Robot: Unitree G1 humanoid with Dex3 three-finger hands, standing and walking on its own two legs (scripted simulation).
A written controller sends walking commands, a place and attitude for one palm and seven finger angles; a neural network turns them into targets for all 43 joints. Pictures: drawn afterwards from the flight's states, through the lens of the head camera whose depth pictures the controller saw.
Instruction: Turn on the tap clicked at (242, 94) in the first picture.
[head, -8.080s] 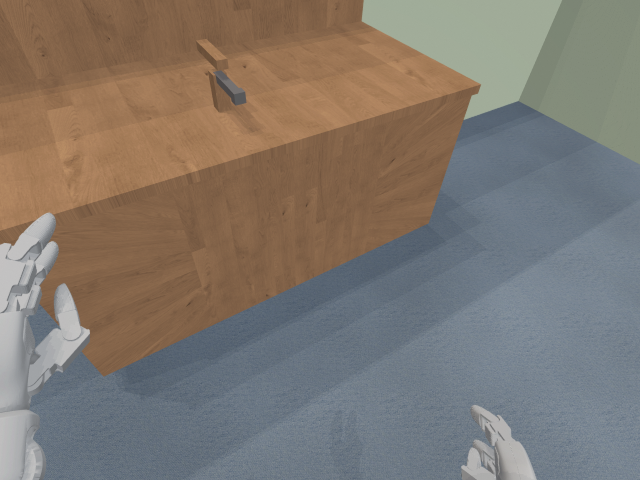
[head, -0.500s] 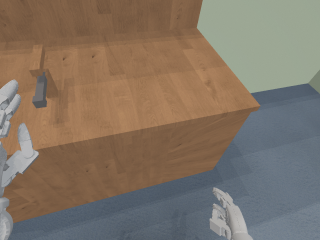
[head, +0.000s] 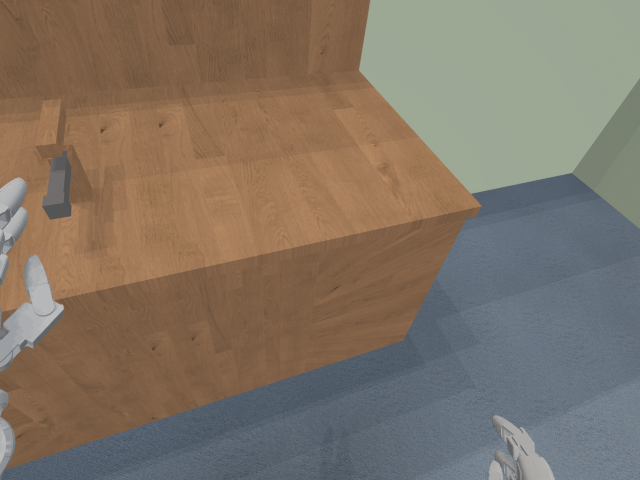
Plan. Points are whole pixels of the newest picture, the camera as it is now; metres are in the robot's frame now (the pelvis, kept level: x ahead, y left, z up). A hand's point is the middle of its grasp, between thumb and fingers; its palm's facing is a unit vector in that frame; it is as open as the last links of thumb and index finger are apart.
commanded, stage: come to a stop and stand still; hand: left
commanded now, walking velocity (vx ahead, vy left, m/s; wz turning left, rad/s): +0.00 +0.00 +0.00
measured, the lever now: (57, 206) +0.46 +0.43 +0.04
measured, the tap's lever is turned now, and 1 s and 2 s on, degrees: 0 0 0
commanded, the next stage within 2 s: look again from close up in 0.38 s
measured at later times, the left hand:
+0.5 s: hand (48, 297) +0.23 +0.27 +0.17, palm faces +0.45 -0.83 -0.33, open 7.4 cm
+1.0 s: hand (61, 285) +0.25 +0.27 +0.16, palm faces +0.45 -0.83 -0.34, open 7.4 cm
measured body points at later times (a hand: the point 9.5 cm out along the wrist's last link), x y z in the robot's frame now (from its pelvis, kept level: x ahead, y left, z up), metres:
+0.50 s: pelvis +0.02 +0.02 +0.00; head +0.03 +0.03 +0.45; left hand +0.20 +0.31 +0.18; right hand +0.21 -0.19 -0.07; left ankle +0.09 +0.10 -0.74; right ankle +0.04 -0.14 -0.74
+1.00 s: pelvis +0.04 +0.02 +0.00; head +0.05 +0.02 +0.45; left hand +0.22 +0.31 +0.18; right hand +0.24 -0.20 -0.07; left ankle +0.09 +0.10 -0.74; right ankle +0.04 -0.14 -0.74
